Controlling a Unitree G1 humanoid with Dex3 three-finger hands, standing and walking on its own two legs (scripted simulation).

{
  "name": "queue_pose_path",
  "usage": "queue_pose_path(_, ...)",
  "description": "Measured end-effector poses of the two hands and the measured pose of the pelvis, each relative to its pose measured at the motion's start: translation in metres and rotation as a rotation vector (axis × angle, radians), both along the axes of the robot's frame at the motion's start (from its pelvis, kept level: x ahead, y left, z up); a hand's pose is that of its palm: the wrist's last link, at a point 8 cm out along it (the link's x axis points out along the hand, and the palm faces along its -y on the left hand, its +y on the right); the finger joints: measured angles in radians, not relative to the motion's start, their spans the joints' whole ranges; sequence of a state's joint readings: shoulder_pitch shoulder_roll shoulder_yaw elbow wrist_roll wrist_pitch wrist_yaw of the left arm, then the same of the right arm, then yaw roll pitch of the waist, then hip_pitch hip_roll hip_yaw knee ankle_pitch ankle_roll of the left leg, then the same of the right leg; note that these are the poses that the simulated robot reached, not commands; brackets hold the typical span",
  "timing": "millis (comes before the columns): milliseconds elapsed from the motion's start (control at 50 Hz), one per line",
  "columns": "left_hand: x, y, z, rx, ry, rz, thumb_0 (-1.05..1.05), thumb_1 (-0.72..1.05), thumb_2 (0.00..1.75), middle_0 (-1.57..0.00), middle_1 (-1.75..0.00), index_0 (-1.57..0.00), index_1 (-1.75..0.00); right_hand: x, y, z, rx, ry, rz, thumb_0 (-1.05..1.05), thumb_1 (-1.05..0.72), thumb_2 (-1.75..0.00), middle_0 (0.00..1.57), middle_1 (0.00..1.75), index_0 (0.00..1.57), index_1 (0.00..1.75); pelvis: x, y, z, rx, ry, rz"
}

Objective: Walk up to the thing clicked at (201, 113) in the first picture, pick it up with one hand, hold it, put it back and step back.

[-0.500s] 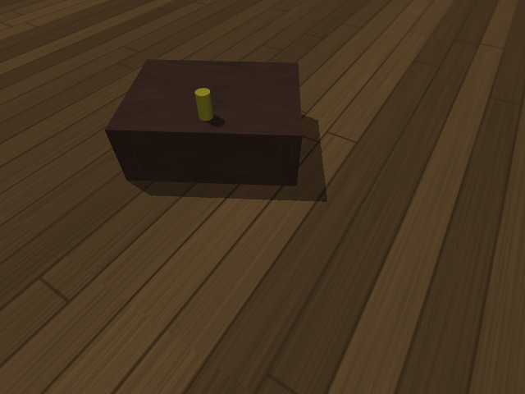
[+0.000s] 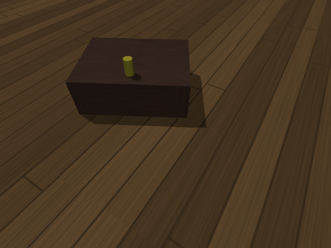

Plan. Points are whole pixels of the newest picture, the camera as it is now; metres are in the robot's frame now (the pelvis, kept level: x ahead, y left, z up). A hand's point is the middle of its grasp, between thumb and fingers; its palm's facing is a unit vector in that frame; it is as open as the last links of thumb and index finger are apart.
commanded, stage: stand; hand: left
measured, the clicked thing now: (128, 66) +1.37 +0.33 -0.39
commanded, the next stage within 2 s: walk up in 0.62 s
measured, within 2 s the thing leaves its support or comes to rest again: neither
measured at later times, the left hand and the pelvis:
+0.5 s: hand out of the picture +0.08 +0.25 -0.16, palm faces -0.03 -0.94 -0.34, open 7.4 cm; pelvis +0.00 +0.00 +0.00, yaw +0 degrees
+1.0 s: hand out of the picture +0.06 +0.37 -0.18, palm faces +0.02 -0.92 -0.40, open 7.4 cm; pelvis +0.07 +0.07 -0.03, yaw +1 degrees
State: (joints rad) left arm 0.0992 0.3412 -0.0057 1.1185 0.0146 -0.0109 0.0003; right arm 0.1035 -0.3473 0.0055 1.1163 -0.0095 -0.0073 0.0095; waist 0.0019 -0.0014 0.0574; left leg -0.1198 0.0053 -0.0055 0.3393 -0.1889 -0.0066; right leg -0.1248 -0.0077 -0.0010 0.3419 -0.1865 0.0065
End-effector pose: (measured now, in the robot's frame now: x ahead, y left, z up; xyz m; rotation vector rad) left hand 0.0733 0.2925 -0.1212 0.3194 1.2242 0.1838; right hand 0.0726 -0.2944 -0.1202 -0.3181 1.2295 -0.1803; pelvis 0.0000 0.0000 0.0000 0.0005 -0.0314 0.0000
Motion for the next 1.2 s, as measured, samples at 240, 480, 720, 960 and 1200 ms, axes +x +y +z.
queue_pose_path(240, 0.002, 0.002, 0.001, 0.001, -0.004, 0.004, 0.01, 0.9, 0.9, -0.2, -0.29, -0.2, -0.3, 0.001, 0.001, 0.001, -0.002, 0.0, 0.0, 0.01, -0.9, -0.9, 0.2, 0.3, 0.2, 0.3, 0.002, 0.002, 0.0, 0.0, -0.001, 0.003)
queue_pose_path(480, -0.002, 0.005, 0.001, 0.005, 0.003, 0.007, 0.01, 0.9, 0.9, -0.2, -0.29, -0.2, -0.3, 0.001, 0.004, 0.0, 0.001, 0.002, 0.001, 0.01, -0.9, -0.9, 0.2, 0.3, 0.2, 0.3, 0.002, 0.003, 0.001, -0.001, -0.002, 0.004)
queue_pose_path(720, -0.007, 0.018, 0.004, 0.002, -0.037, 0.012, 0.01, 0.9, 0.9, -0.2, -0.3, -0.2, -0.3, 0.004, -0.004, 0.003, 0.008, -0.032, 0.005, 0.01, -0.9, -0.9, 0.2, 0.3, 0.21, 0.3, 0.008, 0.006, -0.004, -0.005, 0.008, 0.008)
queue_pose_path(960, -0.033, 0.105, -0.006, 0.06, 0.082, 0.106, 0.01, 0.9, 0.9, -0.2, -0.3, -0.2, -0.3, 0.084, 0.023, 0.017, -0.065, -0.089, 0.084, 0.01, -0.91, -0.9, 0.2, 0.3, 0.2, 0.3, 0.06, 0.059, -0.018, -0.024, -0.011, 0.043)
queue_pose_path(1200, 0.119, 0.129, 0.003, 0.019, -0.041, -0.023, 0.01, 0.9, 0.9, -0.2, -0.29, -0.2, -0.3, 0.098, 0.071, 0.019, -0.034, -0.064, -0.034, 0.01, -0.9, -0.9, 0.2, 0.3, 0.21, 0.3, 0.143, 0.094, -0.007, 0.011, -0.035, 0.002)
